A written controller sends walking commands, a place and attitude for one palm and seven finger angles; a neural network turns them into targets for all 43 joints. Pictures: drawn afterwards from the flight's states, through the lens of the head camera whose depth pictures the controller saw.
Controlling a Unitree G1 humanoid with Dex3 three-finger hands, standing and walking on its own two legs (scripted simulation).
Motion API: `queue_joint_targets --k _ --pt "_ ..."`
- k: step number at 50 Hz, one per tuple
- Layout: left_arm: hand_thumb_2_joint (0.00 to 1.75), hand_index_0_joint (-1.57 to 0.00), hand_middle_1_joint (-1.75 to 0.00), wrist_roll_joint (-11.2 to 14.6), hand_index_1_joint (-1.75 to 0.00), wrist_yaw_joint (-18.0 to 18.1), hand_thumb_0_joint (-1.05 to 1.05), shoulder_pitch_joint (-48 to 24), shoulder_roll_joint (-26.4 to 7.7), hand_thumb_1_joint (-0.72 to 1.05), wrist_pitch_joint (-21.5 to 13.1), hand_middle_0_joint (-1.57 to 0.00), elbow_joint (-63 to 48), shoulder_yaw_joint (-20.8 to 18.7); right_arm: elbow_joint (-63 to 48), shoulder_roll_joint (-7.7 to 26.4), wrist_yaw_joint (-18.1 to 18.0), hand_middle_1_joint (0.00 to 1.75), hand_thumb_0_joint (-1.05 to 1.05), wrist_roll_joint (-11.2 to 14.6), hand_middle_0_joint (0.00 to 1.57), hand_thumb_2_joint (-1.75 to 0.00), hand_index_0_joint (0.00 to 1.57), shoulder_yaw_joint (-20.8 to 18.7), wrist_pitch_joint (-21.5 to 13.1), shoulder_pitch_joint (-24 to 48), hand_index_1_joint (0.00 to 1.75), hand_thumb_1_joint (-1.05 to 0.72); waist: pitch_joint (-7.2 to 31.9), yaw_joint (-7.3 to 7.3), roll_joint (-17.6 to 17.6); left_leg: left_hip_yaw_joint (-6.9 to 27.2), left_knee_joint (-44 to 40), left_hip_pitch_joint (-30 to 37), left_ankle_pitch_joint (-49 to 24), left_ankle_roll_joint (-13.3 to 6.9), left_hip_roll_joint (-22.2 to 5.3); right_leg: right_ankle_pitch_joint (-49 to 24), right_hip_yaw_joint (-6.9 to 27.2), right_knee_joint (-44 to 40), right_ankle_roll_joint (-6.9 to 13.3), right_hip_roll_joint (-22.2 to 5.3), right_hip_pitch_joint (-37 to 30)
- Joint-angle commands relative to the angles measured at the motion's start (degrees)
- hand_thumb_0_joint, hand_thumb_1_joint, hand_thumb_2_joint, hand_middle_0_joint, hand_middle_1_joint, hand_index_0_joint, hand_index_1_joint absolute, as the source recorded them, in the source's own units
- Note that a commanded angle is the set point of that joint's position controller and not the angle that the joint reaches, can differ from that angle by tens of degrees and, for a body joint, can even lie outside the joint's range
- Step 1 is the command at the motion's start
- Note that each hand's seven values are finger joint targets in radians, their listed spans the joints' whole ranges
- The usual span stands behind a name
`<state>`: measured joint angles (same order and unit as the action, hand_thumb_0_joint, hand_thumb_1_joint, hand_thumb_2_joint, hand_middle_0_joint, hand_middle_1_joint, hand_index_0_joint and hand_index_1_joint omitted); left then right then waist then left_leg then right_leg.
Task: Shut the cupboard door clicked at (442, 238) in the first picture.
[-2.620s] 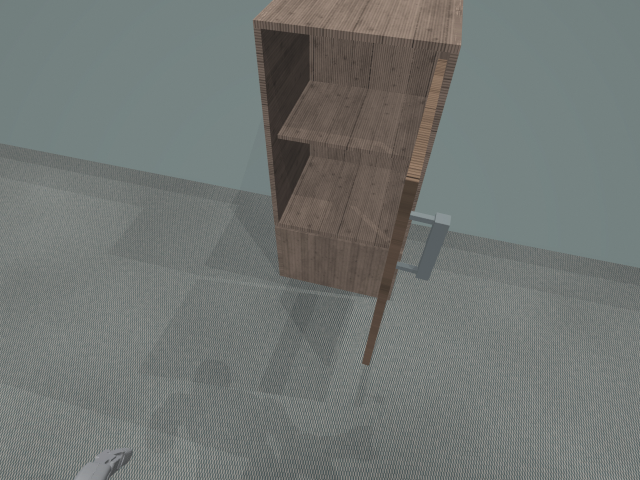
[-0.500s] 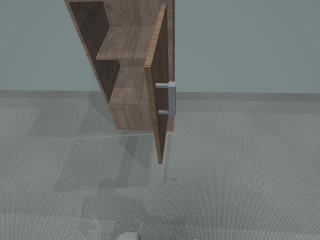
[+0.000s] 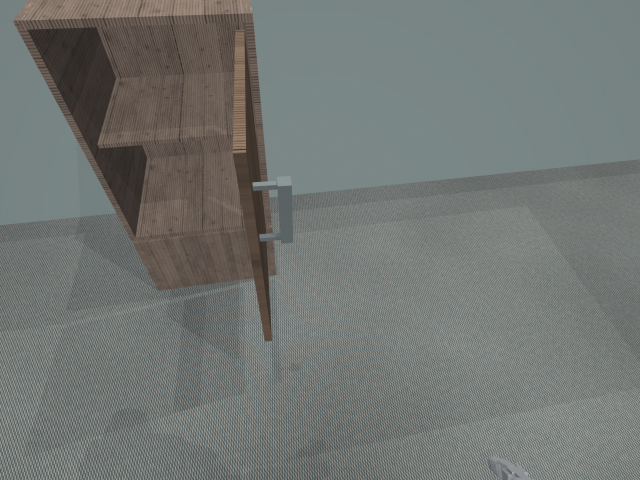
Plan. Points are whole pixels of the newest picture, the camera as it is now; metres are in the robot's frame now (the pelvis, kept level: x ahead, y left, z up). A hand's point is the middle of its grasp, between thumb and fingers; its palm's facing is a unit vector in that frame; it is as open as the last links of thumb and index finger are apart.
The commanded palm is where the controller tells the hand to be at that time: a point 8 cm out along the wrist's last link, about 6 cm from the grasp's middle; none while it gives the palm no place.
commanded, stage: walk around to get in front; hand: left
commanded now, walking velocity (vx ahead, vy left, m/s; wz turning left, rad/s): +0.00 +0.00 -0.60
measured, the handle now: (273, 213) +0.53 +0.14 -0.03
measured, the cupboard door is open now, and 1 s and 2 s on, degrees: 87 87 87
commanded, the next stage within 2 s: none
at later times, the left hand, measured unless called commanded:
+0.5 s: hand (225, 474) +0.15 +0.15 -0.16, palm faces -0.35 -0.90 -0.24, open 7.4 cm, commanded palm none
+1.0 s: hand (228, 449) +0.18 +0.16 -0.18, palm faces -0.53 -0.82 -0.20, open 7.4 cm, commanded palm none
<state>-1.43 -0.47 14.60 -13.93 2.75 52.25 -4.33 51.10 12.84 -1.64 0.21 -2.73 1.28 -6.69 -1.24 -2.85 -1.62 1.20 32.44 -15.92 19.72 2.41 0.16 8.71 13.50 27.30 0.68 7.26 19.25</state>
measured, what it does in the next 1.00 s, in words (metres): steps on the spot, turning right: left foot, then right foot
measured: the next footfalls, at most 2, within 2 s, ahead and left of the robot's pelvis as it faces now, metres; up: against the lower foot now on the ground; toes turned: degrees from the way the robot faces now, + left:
left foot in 0.02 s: +0.03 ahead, +0.13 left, +0.00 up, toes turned -2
right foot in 0.48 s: -0.03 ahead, -0.12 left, +0.00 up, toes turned -24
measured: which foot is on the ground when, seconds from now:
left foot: up 0.00-0.00, down 0.02-0.48, up 0.50-0.90, down 0.92-1.00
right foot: down 0.00-0.02, up 0.04-0.46, down 0.48-0.92, up 0.94-1.00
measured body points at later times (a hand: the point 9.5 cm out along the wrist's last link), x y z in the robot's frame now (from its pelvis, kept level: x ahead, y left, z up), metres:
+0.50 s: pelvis -0.02 -0.01 -0.01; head +0.02 -0.03 +0.43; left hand +0.17 +0.20 -0.14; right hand -0.11 -0.25 -0.16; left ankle -0.01 +0.13 -0.73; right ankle -0.07 -0.11 -0.74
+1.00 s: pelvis +0.00 +0.03 +0.00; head +0.05 +0.04 +0.44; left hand +0.21 +0.20 -0.16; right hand -0.06 -0.24 -0.12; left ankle +0.07 +0.10 -0.74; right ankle -0.09 -0.08 -0.69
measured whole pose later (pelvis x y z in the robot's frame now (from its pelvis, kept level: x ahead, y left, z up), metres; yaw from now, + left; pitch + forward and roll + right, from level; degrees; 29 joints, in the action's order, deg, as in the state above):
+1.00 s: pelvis +0.00 +0.03 +0.00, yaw -37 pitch +0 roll -1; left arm -1.4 -0.7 11.4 -15.1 4.0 52.3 -5.6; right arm 49.6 10.6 -1.3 -0.8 -1.2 0.7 -8.8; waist -3.7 -1.4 -3.6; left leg -6.5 32.8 -16.4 16.5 -1.4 -3.1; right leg 26.5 6.1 53.6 -2.1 4.1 24.8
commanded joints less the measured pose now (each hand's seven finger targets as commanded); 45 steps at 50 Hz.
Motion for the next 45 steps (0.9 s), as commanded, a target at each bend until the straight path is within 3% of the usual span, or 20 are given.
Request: queue_joint_targets --k 1,2,3,4,6,8,11,14,19,21,22,23,24,25,26,30,40,42,44,45 --pt "0.90 -0.20 -0.30 0.7 -0.30 -0.2 0.00 -2.1 -4.9 0.90 -0.6 -0.20 -6.6 -2.1 -3.3 15.1 -1.3 0.30 0.00 -0.9 0.20 -0.90 0.20 -3.2 -2.0 -7.6 0.30 -0.90 3.9 4.29 18.7 23.5 -21.5 15.7 -1.1 -8.1 -24.7 21.9 -4.7 20.7 -2.2 0.5 18.8" --pt "0.90 -0.20 -0.30 -0.1 -0.30 -0.3 0.00 -3.1 -7.1 0.90 -0.6 -0.20 -6.4 -2.9 -4.6 14.6 -1.3 0.30 0.00 -1.1 0.20 -0.90 0.20 -2.6 -1.7 -5.2 0.30 -0.90 0.9 4.05 13.0 24.2 -22.0 6.2 -2.0 -11.4 -28.1 21.2 -5.7 31.7 -3.3 -3.8 16.8" --pt "0.90 -0.20 -0.30 -0.6 -0.30 -0.8 0.00 -0.2 -8.3 0.90 -0.2 -0.20 -5.0 -3.6 -5.3 10.6 -1.2 0.30 0.00 -1.3 0.20 -0.90 0.20 -1.5 -1.8 -1.1 0.30 -0.90 0.2 1.13 9.6 17.4 -22.3 0.4 -1.7 -11.0 -23.5 16.0 -6.2 38.2 -4.0 -4.8 13.0" --pt "0.90 -0.20 -0.30 -0.7 -0.30 -1.1 0.00 1.0 -7.7 0.90 0.2 -0.20 -3.7 -3.9 -6.0 9.1 -1.4 0.30 0.00 -1.3 0.20 -0.90 0.20 -0.9 -2.0 2.1 0.30 -0.90 -0.5 -0.49 11.2 13.4 -21.2 -3.0 -3.3 -9.7 -20.3 14.1 -6.9 42.2 -4.2 -4.9 11.9" --pt "0.90 -0.20 -0.30 -0.5 -0.30 -1.7 0.00 2.1 -6.4 0.90 0.6 -0.20 -2.9 -3.3 -6.1 8.3 -1.2 0.30 0.00 -1.5 0.20 -0.90 0.20 -0.6 -2.2 2.1 0.30 -0.90 -1.7 -0.77 9.5 4.6 -19.5 -2.6 -7.6 -8.6 -15.5 9.9 -8.8 46.6 -4.7 -5.9 12.2" --pt "0.90 -0.20 -0.30 -0.2 -0.30 -1.9 0.00 0.7 -5.2 0.90 0.6 -0.20 -3.2 -2.6 -4.9 8.4 -1.1 0.30 0.00 -1.4 0.20 -0.90 0.20 -1.0 -2.3 -1.5 0.30 -0.90 -0.5 0.90 10.4 1.2 -16.9 5.3 -12.0 -8.9 -14.3 9.8 -10.8 42.9 -5.1 -6.5 15.6" --pt "0.90 -0.20 -0.30 0.1 -0.30 -1.9 0.00 -4.4 -4.3 0.90 0.4 -0.20 -4.6 -1.9 -2.6 8.8 -1.1 0.30 0.00 -1.4 0.20 -0.90 0.20 -1.4 -2.2 -8.4 0.30 -0.90 -0.7 4.14 10.1 1.6 -15.6 10.5 -18.2 -10.4 -16.8 12.5 -12.5 35.4 -5.5 -8.3 16.3" --pt "0.90 -0.20 -0.30 0.2 -0.30 -2.0 0.00 -7.8 -3.7 0.90 0.5 -0.20 -5.5 -1.4 -1.2 10.0 -0.8 0.30 0.00 -1.6 0.20 -0.90 0.20 -2.2 -2.1 -11.2 0.30 -0.90 -0.4 5.81 11.4 0.3 -14.5 12.0 -23.0 -11.1 -19.2 15.6 -14.9 26.4 -5.3 -9.7 13.0" --pt "0.90 -0.20 -0.30 0.4 -0.30 -1.8 0.00 -7.7 -2.8 0.90 -0.2 -0.20 -5.4 -0.8 0.1 11.8 -0.2 0.30 0.00 -1.8 0.20 -0.90 0.20 -3.2 -1.8 -11.3 0.30 -0.90 2.6 5.67 14.4 -4.7 -8.7 11.8 -31.8 -9.7 -20.5 16.1 -18.7 14.4 -3.3 -8.0 3.9" --pt "0.90 -0.20 -0.30 0.4 -0.30 -1.7 0.00 -5.5 -3.3 0.90 -0.8 -0.20 -4.6 -1.1 0.3 11.7 -0.1 0.30 0.00 -1.6 0.20 -0.90 0.20 -3.3 -1.6 -10.8 0.30 -0.90 4.2 4.15 13.4 -7.8 -3.8 9.3 -30.4 -6.8 -19.6 9.1 -19.2 5.0 -2.2 -7.5 -3.2" --pt "0.90 -0.20 -0.30 0.3 -0.30 -1.5 0.00 -2.2 -5.1 0.90 -1.4 -0.20 -3.7 -1.4 0.1 11.3 0.1 0.30 0.00 -1.3 0.20 -0.90 0.20 -3.2 -1.5 -10.6 0.30 -0.90 6.3 2.11 10.2 -10.6 3.4 5.9 -26.5 -3.6 -18.4 1.2 -18.0 -3.4 -1.3 -8.7 -11.0" --pt "0.90 -0.20 -0.30 -0.2 -0.30 -0.6 0.00 1.1 -11.1 0.90 -2.3 -0.20 -2.7 -2.4 -0.7 8.0 0.6 0.30 0.00 -0.7 0.20 -0.90 0.20 -2.5 -1.2 -12.1 0.30 -0.90 9.3 0.90 -4.3 -13.7 14.6 -7.1 -10.8 0.3 -14.5 -10.3 -5.3 -7.5 2.5 -19.3 -23.8" --pt "0.90 -0.20 -0.30 0.1 -0.30 0.4 0.00 4.1 -15.8 0.90 -2.4 -0.20 -1.9 -3.5 -3.7 4.3 0.7 0.30 0.00 -1.2 0.20 -0.90 0.20 -1.3 -0.9 -7.8 0.30 -0.90 8.2 -0.88 -16.3 -11.3 27.1 -18.8 15.4 2.6 -7.4 -31.6 10.9 -7.0 7.9 -30.8 -23.2" --pt "0.90 -0.20 -0.30 0.7 -0.30 1.2 0.00 5.2 -14.9 0.90 -1.9 -0.20 -1.8 -3.4 -4.2 5.9 -0.1 0.30 0.00 -1.1 0.20 -0.90 0.20 -1.5 -0.2 -6.0 0.30 -0.90 8.6 -1.60 -10.6 -3.5 32.2 -19.1 14.8 1.6 -7.8 -32.6 7.4 -5.7 11.5 -30.8 -21.7" --pt "0.90 -0.20 -0.30 0.6 -0.30 1.6 0.00 2.4 -12.7 0.90 -1.9 -0.20 -2.3 -3.3 -3.9 5.6 -0.2 0.30 0.00 -1.0 0.20 -0.90 0.20 -1.6 0.0 -5.0 0.30 -0.90 6.3 -0.45 -10.3 -1.9 32.7 -20.7 11.4 1.4 -8.8 -26.6 4.3 -6.5 11.1 -27.0 -19.6" --pt "0.90 -0.20 -0.30 0.7 -0.30 1.4 0.00 -4.7 -8.9 0.90 -2.1 -0.20 -4.2 -1.9 -1.1 5.6 0.2 0.30 0.00 -1.4 0.20 -0.90 0.20 -1.9 0.4 -6.6 0.30 -0.90 3.7 3.03 -5.7 -3.1 30.8 -16.6 2.6 3.2 -8.0 -26.7 -2.2 -5.5 8.6 -20.1 -14.2" --pt "0.90 -0.20 -0.30 -0.1 -0.30 1.4 0.00 -4.1 -11.0 0.90 -1.6 -0.20 -4.6 -2.8 -3.6 5.1 -0.2 0.30 0.00 -0.7 0.20 -0.90 0.20 -1.8 -0.3 -3.5 0.30 -0.90 4.7 2.25 -8.2 -3.3 13.8 -9.1 4.5 2.8 -3.8 -24.3 7.1 -3.7 10.4 -18.9 -11.9" --pt "0.90 -0.20 -0.30 0.0 -0.30 1.3 0.00 -5.2 -10.9 0.90 -1.2 -0.20 -5.1 -2.8 -3.7 5.2 -0.4 0.30 0.00 -0.4 0.20 -0.90 0.20 -1.8 -0.6 -4.8 0.30 -0.90 4.7 2.96 -8.9 -3.8 6.8 -3.6 2.5 2.1 -2.5 -24.2 8.5 -2.2 9.0 -17.8 -8.4" --pt "0.90 -0.20 -0.30 0.5 -0.30 1.1 0.00 -7.1 -9.6 0.90 -0.9 -0.20 -5.3 -2.7 -2.6 5.7 -0.7 0.30 0.00 -0.2 0.20 -0.90 0.20 -1.9 -1.0 -9.2 0.30 -0.90 5.0 5.52 -6.6 -3.6 -6.2 7.0 -6.4 1.4 -2.7 -17.7 7.9 1.9 5.3 -14.4 -1.7" --pt "0.90 -0.20 -0.30 1.0 -0.30 0.9 0.00 -6.5 -6.7 0.90 -0.6 -0.20 -6.4 -2.2 -2.3 9.0 -1.0 0.30 0.00 -0.6 0.20 -0.90 0.20 -2.2 -1.7 -11.3 0.30 -0.90 6.7 6.30 3.2 3.3 -13.2 14.3 -8.9 -0.9 -10.2 -6.5 3.3 8.6 2.3 -8.5 4.7"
